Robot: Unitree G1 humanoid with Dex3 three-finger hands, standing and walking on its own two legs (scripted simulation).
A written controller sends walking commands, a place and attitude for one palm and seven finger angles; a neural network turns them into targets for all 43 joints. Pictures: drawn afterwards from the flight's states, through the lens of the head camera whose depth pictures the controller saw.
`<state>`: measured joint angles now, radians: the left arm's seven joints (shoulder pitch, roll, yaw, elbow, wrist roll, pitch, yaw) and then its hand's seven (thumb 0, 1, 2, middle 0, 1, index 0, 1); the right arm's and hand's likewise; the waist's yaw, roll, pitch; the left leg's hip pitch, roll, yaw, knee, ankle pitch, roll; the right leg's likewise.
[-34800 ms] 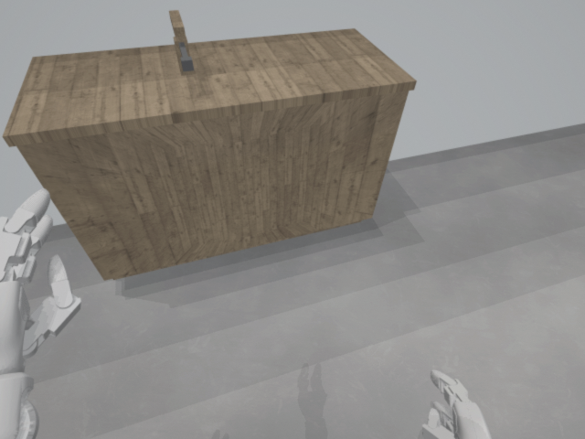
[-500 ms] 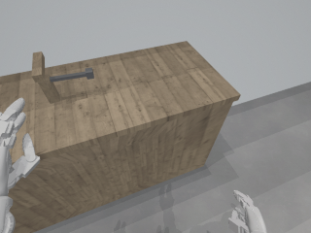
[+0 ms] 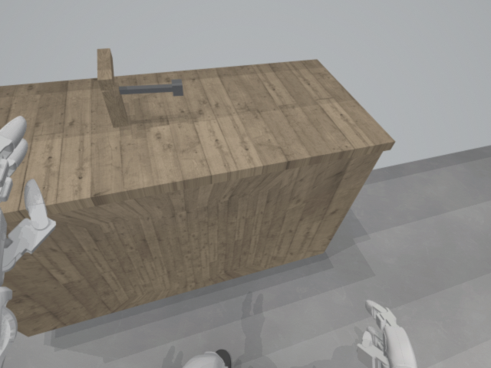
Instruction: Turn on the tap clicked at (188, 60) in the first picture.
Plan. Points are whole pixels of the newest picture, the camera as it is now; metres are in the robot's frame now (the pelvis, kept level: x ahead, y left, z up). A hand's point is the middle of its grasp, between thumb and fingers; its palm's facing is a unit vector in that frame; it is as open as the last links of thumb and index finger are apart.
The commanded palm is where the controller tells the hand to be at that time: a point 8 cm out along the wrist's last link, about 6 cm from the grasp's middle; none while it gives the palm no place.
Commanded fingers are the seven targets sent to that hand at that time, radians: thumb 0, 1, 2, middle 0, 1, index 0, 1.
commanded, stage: step back with the hand held close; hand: left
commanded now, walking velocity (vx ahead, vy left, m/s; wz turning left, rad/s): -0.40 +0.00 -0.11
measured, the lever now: (177, 87) +0.70 +0.21 +0.07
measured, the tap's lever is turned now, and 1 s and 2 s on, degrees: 85 85 85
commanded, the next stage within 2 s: stop stepping back and stand still in 0.14 s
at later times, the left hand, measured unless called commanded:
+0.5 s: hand (1, 321) +0.13 +0.25 +0.17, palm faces +0.18 -0.94 -0.30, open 7.4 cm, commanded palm +0.07 +0.30 +0.19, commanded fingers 0.00 0.90 0.90 -0.20 -0.30 -0.20 -0.30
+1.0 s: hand out of the picture +0.00 +0.29 +0.19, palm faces +0.29 -0.86 -0.43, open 7.4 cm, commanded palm -0.04 +0.34 +0.19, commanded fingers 0.00 0.90 0.90 -0.20 -0.30 -0.20 -0.30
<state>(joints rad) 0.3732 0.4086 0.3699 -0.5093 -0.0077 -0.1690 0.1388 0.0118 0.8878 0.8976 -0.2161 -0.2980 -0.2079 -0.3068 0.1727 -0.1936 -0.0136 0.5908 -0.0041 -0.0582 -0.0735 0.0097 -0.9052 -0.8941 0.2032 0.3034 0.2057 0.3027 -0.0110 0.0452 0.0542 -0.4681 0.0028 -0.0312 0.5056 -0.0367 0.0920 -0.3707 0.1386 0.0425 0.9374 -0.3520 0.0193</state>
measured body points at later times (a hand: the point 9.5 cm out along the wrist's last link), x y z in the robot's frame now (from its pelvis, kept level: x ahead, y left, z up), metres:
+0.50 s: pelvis -0.13 +0.05 +0.02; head -0.14 +0.08 +0.47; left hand +0.12 +0.30 +0.19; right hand +0.00 -0.21 -0.04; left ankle +0.02 +0.08 -0.72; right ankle -0.13 -0.05 -0.70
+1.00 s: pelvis -0.23 +0.08 +0.00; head -0.26 +0.08 +0.45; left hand -0.02 +0.33 +0.22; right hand -0.13 -0.15 -0.09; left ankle -0.16 +0.22 -0.72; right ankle -0.22 -0.02 -0.72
